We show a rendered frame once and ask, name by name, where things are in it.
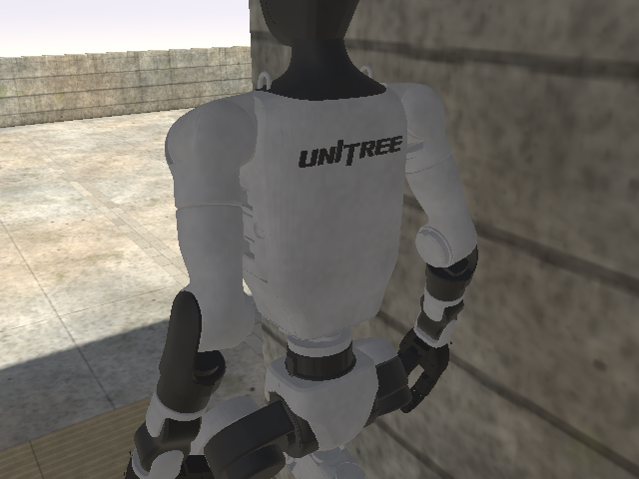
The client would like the robot right hand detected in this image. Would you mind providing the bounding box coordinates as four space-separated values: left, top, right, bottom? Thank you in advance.
397 328 452 413

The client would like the robot right thigh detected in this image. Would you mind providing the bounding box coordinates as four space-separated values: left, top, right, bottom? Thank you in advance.
283 337 412 464

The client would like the robot left hand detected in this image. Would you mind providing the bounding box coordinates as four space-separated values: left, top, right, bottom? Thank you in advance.
124 451 215 479

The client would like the robot right forearm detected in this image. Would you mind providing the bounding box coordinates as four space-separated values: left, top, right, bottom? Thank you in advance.
413 245 478 348

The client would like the robot right shin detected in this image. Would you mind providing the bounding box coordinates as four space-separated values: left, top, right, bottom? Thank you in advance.
288 445 365 479

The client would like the robot left forearm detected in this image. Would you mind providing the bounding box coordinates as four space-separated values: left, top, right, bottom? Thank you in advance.
132 290 227 479

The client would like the robot right upper arm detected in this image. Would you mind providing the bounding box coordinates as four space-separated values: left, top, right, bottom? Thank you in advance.
380 83 477 267

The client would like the robot left upper arm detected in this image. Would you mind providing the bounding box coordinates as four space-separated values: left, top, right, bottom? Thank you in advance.
165 93 258 352

